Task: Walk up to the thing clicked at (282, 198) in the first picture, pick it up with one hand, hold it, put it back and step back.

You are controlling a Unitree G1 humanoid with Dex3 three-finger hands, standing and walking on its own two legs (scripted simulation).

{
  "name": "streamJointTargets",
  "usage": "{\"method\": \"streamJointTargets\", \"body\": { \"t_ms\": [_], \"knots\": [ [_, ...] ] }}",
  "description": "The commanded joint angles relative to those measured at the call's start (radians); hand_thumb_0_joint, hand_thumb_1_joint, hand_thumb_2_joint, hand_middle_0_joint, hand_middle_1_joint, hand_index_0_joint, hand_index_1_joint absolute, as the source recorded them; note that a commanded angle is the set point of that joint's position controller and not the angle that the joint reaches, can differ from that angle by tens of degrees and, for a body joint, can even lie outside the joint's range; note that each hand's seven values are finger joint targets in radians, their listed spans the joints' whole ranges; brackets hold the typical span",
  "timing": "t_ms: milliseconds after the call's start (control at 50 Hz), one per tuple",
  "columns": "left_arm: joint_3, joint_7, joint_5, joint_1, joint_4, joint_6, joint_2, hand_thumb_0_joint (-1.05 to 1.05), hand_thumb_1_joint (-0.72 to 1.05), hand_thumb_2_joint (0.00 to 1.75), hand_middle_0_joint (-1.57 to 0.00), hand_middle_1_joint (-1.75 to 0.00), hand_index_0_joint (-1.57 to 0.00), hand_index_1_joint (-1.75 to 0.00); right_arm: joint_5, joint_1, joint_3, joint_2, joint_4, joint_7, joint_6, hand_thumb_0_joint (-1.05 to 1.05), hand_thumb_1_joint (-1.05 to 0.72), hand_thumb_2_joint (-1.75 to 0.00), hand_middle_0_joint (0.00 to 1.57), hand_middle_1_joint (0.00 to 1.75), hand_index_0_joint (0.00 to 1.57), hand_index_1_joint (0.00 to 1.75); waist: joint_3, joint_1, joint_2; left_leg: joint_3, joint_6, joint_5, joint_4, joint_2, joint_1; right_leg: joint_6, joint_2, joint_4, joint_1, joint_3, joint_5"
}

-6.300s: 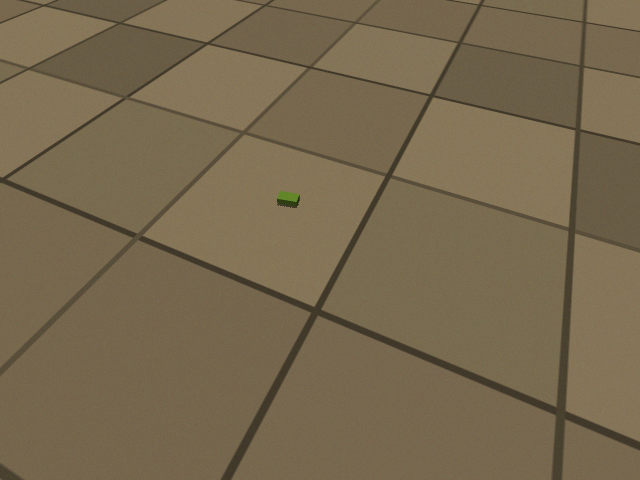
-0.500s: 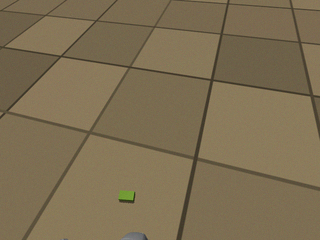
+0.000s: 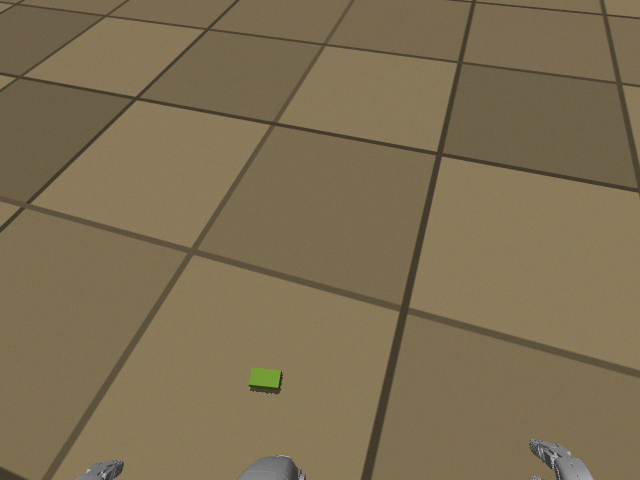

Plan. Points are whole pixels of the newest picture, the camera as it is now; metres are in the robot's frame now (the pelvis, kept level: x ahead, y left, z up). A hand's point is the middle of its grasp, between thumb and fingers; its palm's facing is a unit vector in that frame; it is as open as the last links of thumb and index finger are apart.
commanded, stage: walk up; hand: left
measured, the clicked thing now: (265, 378) +0.45 +0.23 -0.74
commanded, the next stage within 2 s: stand in 1.02 s
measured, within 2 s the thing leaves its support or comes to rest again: neither
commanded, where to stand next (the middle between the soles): +0.05 -0.01 m, yaw +0 degrees
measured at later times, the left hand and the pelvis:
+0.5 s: hand out of the picture +0.08 +0.26 -0.14, palm faces +0.02 -0.95 -0.31, open 7.4 cm; pelvis +0.00 +0.00 +0.02, yaw +1 degrees
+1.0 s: hand out of the picture +0.10 +0.26 -0.14, palm faces +0.07 -0.94 -0.33, open 7.4 cm; pelvis +0.01 +0.00 +0.02, yaw +2 degrees
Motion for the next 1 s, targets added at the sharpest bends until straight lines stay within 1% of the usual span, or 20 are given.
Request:
{"method": "streamJointTargets", "body": {
  "t_ms": [0,20,40,80,100,120,140,160,180,240,260,280,320,380,500,560,600,760,840,980],
  "knots": [
    [0.060,-0.003,0.015,-0.130,-0.110,-0.030,0.286,0.00,0.90,0.90,-0.20,-0.30,-0.20,-0.30,0.006,0.041,-0.051,-0.197,-0.030,-0.010,-0.016,0.00,-0.90,-0.90,0.20,0.30,0.20,0.30,-0.086,-0.038,-0.235,-0.093,-0.004,-0.222,0.142,-0.002,0.128,-0.230,-0.352,-0.274,-0.210,0.366,0.167],
    [0.054,-0.003,0.010,-0.128,-0.111,-0.031,0.262,0.00,0.90,0.90,-0.20,-0.30,-0.20,-0.30,0.008,0.032,-0.048,-0.192,-0.022,-0.004,-0.021,0.00,-0.90,-0.90,0.20,0.30,0.20,0.30,-0.079,-0.034,-0.228,-0.086,0.002,-0.189,0.114,-0.027,0.096,-0.189,-0.294,-0.259,-0.160,0.264,0.209],
    [0.049,-0.004,0.011,-0.119,-0.108,-0.036,0.240,0.00,0.90,0.90,-0.20,-0.30,-0.20,-0.30,0.010,0.032,-0.039,-0.168,-0.016,-0.004,-0.031,0.00,-0.90,-0.90,0.20,0.30,0.20,0.30,-0.109,-0.032,-0.241,-0.076,0.000,-0.146,0.045,-0.028,0.070,-0.157,-0.259,-0.228,-0.068,0.218,0.262],
    [0.043,-0.014,0.010,-0.119,-0.099,-0.035,0.219,0.00,0.90,0.90,-0.20,-0.30,-0.20,-0.30,0.004,0.085,-0.030,-0.154,0.014,-0.005,-0.057,0.00,-0.90,-0.90,0.20,0.30,0.20,0.30,-0.189,-0.048,-0.233,-0.033,-0.010,0.082,-0.219,0.005,0.183,-0.093,-0.208,-0.177,-0.016,0.155,0.247],
    [0.042,-0.019,0.004,-0.101,-0.099,-0.029,0.208,0.00,0.90,0.90,-0.20,-0.30,-0.20,-0.30,-0.007,0.090,-0.034,-0.179,0.024,-0.010,-0.070,0.00,-0.90,-0.90,0.20,0.30,0.20,0.30,-0.223,-0.034,-0.205,-0.071,-0.002,0.200,-0.272,0.028,0.243,-0.063,-0.171,-0.132,-0.007,0.124,0.256],
    [0.044,-0.025,0.003,-0.089,-0.104,-0.022,0.205,0.00,0.90,0.90,-0.20,-0.30,-0.20,-0.30,-0.016,0.105,-0.039,-0.200,0.027,-0.018,-0.082,0.00,-0.90,-0.90,0.20,0.30,0.20,0.30,-0.263,-0.032,-0.185,-0.133,0.028,0.268,-0.294,0.069,0.294,-0.041,-0.140,-0.062,-0.012,0.097,0.256],
    [0.043,-0.029,0.001,-0.070,-0.106,-0.013,0.184,0.00,0.90,0.90,-0.20,-0.30,-0.20,-0.30,-0.029,0.119,-0.044,-0.226,0.029,-0.027,-0.095,0.00,-0.90,-0.90,0.20,0.30,0.20,0.30,-0.279,-0.021,-0.116,-0.252,0.061,0.322,-0.324,0.161,0.343,-0.021,-0.096,0.006,-0.072,0.070,0.166],
    [0.042,-0.034,0.000,-0.023,-0.090,-0.003,0.172,0.00,0.90,0.90,-0.20,-0.30,-0.20,-0.30,-0.023,0.064,-0.046,-0.268,0.020,-0.028,-0.105,0.00,-0.90,-0.90,0.20,0.30,0.20,0.30,-0.245,0.021,-0.065,-0.337,0.112,0.228,-0.312,0.237,0.324,-0.010,-0.068,-0.044,-0.130,0.055,-0.038],
    [0.049,-0.032,0.006,-0.037,-0.061,-0.001,0.199,0.00,0.90,0.90,-0.20,-0.30,-0.20,-0.30,-0.013,0.039,-0.052,-0.286,0.027,-0.024,-0.102,0.00,-0.90,-0.90,0.20,0.30,0.20,0.30,-0.203,0.011,-0.042,-0.311,0.133,0.097,-0.307,0.233,0.184,-0.020,-0.075,-0.079,-0.018,0.050,-0.109],
    [0.055,-0.041,0.006,-0.057,-0.054,-0.014,0.216,0.00,0.90,0.90,-0.20,-0.30,-0.20,-0.30,-0.013,0.014,-0.020,-0.216,0.027,-0.023,-0.102,0.00,-0.90,-0.90,0.20,0.30,0.20,0.30,-0.159,0.012,-0.038,-0.130,0.035,0.057,-0.309,0.088,0.055,-0.049,-0.113,-0.186,0.095,0.113,0.043],
    [0.056,-0.042,0.003,-0.056,-0.052,-0.012,0.219,0.00,0.90,0.90,-0.20,-0.30,-0.20,-0.30,-0.015,0.028,-0.017,-0.211,0.036,-0.024,-0.104,0.00,-0.90,-0.90,0.20,0.30,0.20,0.30,-0.138,0.008,-0.020,-0.120,0.024,0.021,-0.310,0.072,0.038,-0.060,-0.118,-0.192,0.088,0.118,0.035],
    [0.056,-0.043,0.001,-0.056,-0.045,-0.009,0.217,0.00,0.90,0.90,-0.20,-0.30,-0.20,-0.30,-0.016,0.037,-0.018,-0.213,0.046,-0.024,-0.103,0.00,-0.90,-0.90,0.20,0.30,0.20,0.30,-0.112,0.008,0.003,-0.135,0.021,-0.047,-0.334,0.071,0.018,-0.063,-0.113,-0.203,0.075,0.113,-0.025],
    [0.054,-0.047,0.002,-0.078,-0.039,-0.003,0.209,0.00,0.90,0.90,-0.20,-0.30,-0.20,-0.30,-0.019,0.053,-0.015,-0.216,0.063,-0.023,-0.103,0.00,-0.90,-0.90,0.20,0.30,0.20,0.30,-0.083,0.004,0.019,-0.172,0.028,-0.123,-0.390,0.091,0.002,-0.056,-0.099,-0.204,0.068,0.100,-0.061],
    [0.055,-0.050,0.003,-0.060,-0.016,-0.004,0.207,0.00,0.90,0.90,-0.20,-0.30,-0.20,-0.30,-0.018,0.041,-0.010,-0.216,0.060,-0.024,-0.108,0.00,-0.90,-0.90,0.20,0.30,0.20,0.30,-0.068,0.017,0.020,-0.185,0.033,-0.080,-0.391,0.103,0.003,-0.048,-0.089,-0.223,0.080,0.091,-0.012],
    [0.056,-0.048,-0.002,-0.074,-0.001,-0.011,0.217,0.00,0.90,0.90,-0.20,-0.30,-0.20,-0.30,-0.008,0.078,-0.008,-0.213,0.073,-0.034,-0.116,0.00,-0.90,-0.90,0.20,0.30,0.20,0.30,-0.173,-0.001,-0.047,-0.106,0.016,0.231,-0.306,0.079,0.128,-0.054,-0.129,-0.234,0.129,0.101,0.205],
    [0.056,-0.046,-0.004,-0.077,0.004,-0.011,0.217,0.00,0.90,0.90,-0.20,-0.30,-0.20,-0.30,-0.006,0.083,-0.011,-0.211,0.072,-0.037,-0.112,0.00,-0.90,-0.90,0.20,0.30,0.20,0.30,-0.200,-0.005,-0.072,-0.093,0.019,0.293,-0.274,0.079,0.161,-0.056,-0.135,-0.229,0.129,0.094,0.252],
    [0.054,-0.045,-0.003,-0.096,0.003,-0.009,0.217,0.00,0.90,0.90,-0.20,-0.30,-0.20,-0.30,-0.007,0.084,-0.012,-0.212,0.074,-0.038,-0.108,0.00,-0.90,-0.90,0.20,0.30,0.20,0.30,-0.197,-0.014,-0.094,-0.088,0.018,0.299,-0.267,0.076,0.160,-0.056,-0.140,-0.234,0.126,0.095,0.267],
    [0.059,-0.040,-0.007,-0.109,0.007,-0.005,0.216,0.00,0.90,0.90,-0.20,-0.30,-0.20,-0.30,-0.007,0.080,-0.009,-0.203,0.077,-0.041,-0.102,0.00,-0.90,-0.90,0.20,0.30,0.20,0.30,-0.181,-0.010,-0.120,-0.079,0.012,0.364,-0.263,0.075,0.174,-0.054,-0.147,-0.232,0.122,0.084,0.306],
    [0.058,-0.039,-0.005,-0.098,0.010,-0.003,0.213,0.00,0.90,0.90,-0.20,-0.30,-0.20,-0.30,-0.009,0.062,-0.013,-0.213,0.079,-0.042,-0.101,0.00,-0.90,-0.90,0.20,0.30,0.20,0.30,-0.196,-0.005,-0.101,-0.088,0.024,0.389,-0.268,0.084,0.185,-0.047,-0.140,-0.225,0.143,0.068,0.325],
    [0.063,-0.040,-0.002,-0.114,0.007,0.003,0.212,0.00,0.90,0.90,-0.20,-0.30,-0.20,-0.30,-0.009,0.053,-0.011,-0.212,0.079,-0.042,-0.099,0.00,-0.90,-0.90,0.20,0.30,0.20,0.30,-0.177,-0.003,-0.075,-0.102,0.023,0.336,-0.292,0.082,0.149,-0.046,-0.132,-0.230,0.155,0.059,0.244]
  ]
}}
